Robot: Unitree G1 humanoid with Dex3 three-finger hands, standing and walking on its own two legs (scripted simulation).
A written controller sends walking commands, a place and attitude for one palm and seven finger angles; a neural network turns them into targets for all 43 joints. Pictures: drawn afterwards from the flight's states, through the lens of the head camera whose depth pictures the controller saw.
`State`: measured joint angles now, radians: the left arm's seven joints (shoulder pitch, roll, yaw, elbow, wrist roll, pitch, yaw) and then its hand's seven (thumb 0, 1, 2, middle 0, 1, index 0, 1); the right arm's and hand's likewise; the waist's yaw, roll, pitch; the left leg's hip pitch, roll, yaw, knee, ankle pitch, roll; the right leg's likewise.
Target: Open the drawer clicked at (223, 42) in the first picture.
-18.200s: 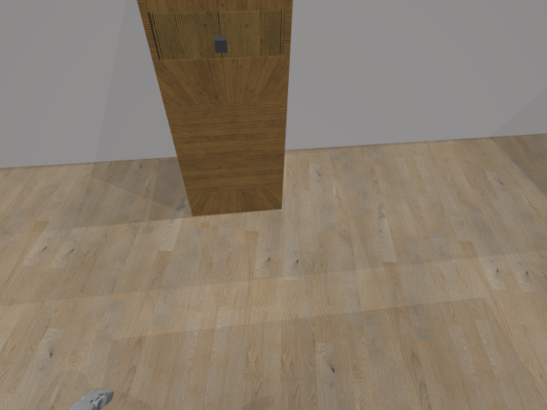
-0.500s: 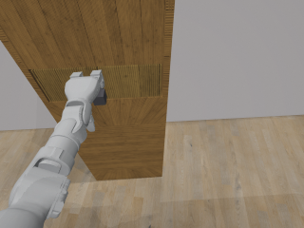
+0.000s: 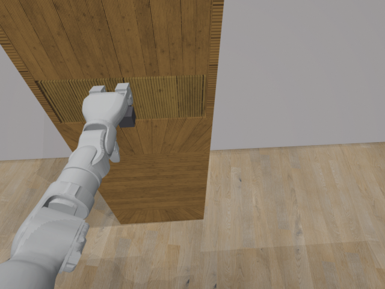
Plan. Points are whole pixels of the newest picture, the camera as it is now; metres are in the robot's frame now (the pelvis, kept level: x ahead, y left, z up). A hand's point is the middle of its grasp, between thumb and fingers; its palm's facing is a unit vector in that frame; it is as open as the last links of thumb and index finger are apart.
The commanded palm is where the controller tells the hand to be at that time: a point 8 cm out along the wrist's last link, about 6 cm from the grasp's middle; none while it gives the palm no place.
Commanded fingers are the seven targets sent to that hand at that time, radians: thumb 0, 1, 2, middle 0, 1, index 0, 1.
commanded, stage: close the thumb around the handle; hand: left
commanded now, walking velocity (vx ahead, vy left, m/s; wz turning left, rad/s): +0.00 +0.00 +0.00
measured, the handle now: (127, 111) +0.50 +0.17 +0.08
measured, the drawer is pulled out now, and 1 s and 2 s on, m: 0.00 0.00 0.00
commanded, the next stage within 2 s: pull the drawer open in 0.70 s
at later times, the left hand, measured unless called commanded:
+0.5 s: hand (114, 122) +0.46 +0.19 +0.09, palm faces +0.02 -0.05 -1.00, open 9.2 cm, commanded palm +0.44 +0.19 +0.12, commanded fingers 0.00 0.90 0.90 -0.40 -1.35 -0.40 -1.35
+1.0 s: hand (114, 128) +0.45 +0.19 +0.08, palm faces +0.03 -0.04 -1.00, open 8.9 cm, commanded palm +0.41 +0.19 +0.12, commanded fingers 0.00 0.90 0.90 -0.40 -1.35 -0.40 -1.35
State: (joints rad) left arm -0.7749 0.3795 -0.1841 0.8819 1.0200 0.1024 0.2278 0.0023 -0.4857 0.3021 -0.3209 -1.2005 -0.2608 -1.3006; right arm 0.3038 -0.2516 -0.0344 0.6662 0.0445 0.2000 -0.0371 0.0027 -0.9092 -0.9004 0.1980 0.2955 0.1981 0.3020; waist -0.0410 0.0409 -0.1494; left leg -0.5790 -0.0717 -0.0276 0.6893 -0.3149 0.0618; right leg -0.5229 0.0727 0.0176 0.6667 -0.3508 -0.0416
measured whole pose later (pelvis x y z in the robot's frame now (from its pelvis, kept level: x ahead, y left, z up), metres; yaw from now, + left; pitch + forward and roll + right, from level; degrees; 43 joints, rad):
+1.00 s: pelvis +0.00 +0.00 +0.00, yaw +0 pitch +12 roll -1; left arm -0.76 0.37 -0.19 0.89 1.01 0.11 0.24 0.02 0.44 0.64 -0.42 -1.35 -0.06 -1.38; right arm 0.29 -0.24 -0.02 0.65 0.05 0.19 -0.04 0.00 -0.91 -0.90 0.20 0.30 0.20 0.30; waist -0.04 0.04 -0.15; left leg -0.59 -0.07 -0.03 0.69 -0.31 0.06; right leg -0.53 0.07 0.02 0.67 -0.35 -0.04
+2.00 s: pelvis +0.01 -0.01 +0.00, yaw -1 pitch +11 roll +0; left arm -0.60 0.40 -0.14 0.67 0.99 0.10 0.16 0.07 0.86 0.89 -0.42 -1.35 -0.18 -1.30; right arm 0.30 -0.27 -0.04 0.63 0.05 0.24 -0.03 0.00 -0.91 -0.90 0.20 0.30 0.20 0.30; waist -0.02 0.05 -0.15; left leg -0.53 -0.06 -0.02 0.67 -0.33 0.05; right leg -0.48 0.08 0.03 0.66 -0.37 -0.06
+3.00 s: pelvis -0.01 -0.01 +0.00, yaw +0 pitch +10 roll -1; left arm -0.67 0.42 -0.14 0.75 0.99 0.06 0.16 0.01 0.86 0.90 -0.42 -1.35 -0.36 -1.45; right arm 0.30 -0.27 -0.02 0.66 0.05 0.21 -0.06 0.00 -0.91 -0.90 0.20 0.30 0.20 0.30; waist -0.03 0.04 -0.14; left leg -0.55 -0.06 -0.02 0.69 -0.31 0.05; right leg -0.50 0.08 0.02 0.67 -0.34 -0.05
